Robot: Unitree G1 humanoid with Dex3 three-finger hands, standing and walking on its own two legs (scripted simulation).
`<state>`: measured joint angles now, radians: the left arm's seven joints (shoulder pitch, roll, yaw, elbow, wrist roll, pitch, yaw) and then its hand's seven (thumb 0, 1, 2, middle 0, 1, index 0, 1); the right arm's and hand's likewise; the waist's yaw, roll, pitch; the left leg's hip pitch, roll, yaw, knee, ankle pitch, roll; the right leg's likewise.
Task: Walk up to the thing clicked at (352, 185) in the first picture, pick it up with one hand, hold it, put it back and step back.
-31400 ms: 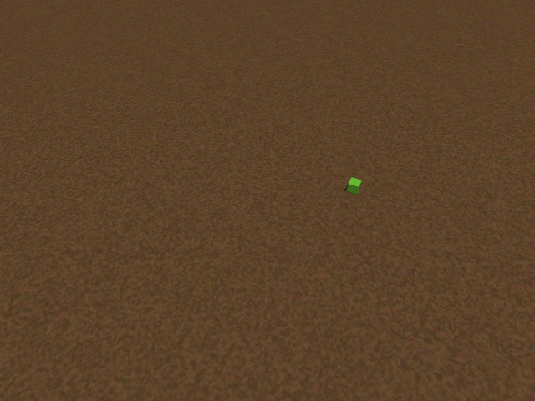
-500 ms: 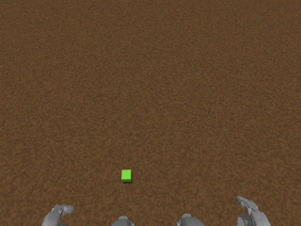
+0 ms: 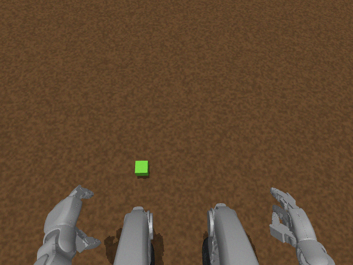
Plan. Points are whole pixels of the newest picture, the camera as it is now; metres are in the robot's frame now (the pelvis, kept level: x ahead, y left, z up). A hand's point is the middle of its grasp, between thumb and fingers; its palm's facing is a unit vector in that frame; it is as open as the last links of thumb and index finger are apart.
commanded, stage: rise first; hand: left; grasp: from above
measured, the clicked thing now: (142, 168) +0.47 +0.15 -0.54
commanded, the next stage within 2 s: none
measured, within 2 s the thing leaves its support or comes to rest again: neither
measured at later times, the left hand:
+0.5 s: hand (111, 189) +0.34 +0.22 -0.31, palm faces -0.48 -0.14 -0.86, open 12.4 cm
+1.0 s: hand (120, 177) +0.40 +0.21 -0.38, palm faces -0.46 +0.00 -0.89, open 12.8 cm
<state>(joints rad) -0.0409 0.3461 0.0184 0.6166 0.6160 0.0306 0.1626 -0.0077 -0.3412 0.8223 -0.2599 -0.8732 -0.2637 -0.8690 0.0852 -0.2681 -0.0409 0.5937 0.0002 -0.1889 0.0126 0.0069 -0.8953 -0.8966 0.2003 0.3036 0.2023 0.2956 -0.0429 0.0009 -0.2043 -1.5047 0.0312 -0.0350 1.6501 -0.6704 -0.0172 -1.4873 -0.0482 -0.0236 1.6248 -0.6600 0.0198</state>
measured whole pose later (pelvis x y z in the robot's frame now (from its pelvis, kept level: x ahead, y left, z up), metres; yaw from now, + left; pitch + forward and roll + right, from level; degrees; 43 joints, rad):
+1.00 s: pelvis -0.05 +0.00 -0.21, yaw -4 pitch +34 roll -5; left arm -0.88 0.54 0.00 1.38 1.25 -0.16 0.42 0.00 -0.29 0.83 -0.25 -0.84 -0.27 -0.81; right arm 0.13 -0.23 -0.01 0.78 -0.13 -0.06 0.10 0.00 -0.90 -0.90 0.20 0.30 0.20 0.29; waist -0.20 0.00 -0.10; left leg -2.24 0.02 -0.10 2.32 -0.68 -0.02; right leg -2.20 -0.03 -0.03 2.26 -0.66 0.03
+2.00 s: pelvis -0.05 +0.00 -0.24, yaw -6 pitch +34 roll -7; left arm -1.00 0.62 0.02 1.52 1.27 -0.16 0.47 0.00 -0.43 0.94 -0.13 -0.97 -0.15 -0.95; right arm 0.16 -0.27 0.06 0.76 -0.17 -0.08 0.14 0.00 -0.91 -0.90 0.20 0.30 0.20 0.29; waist -0.27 -0.01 -0.04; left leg -2.33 0.02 -0.14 2.43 -0.71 -0.02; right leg -2.28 -0.02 -0.05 2.34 -0.66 0.03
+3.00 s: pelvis -0.05 +0.00 -0.24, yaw -6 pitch +33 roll -7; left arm -1.01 0.65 0.01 1.50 1.26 -0.16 0.42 0.00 -0.37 0.89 -0.21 -0.89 -0.22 -0.88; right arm 0.18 -0.28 0.08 0.75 -0.16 -0.08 0.14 0.00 -0.91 -0.90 0.20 0.30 0.20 0.30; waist -0.28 0.00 -0.05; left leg -2.32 0.01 -0.15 2.43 -0.69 -0.02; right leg -2.27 -0.01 -0.06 2.33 -0.65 0.03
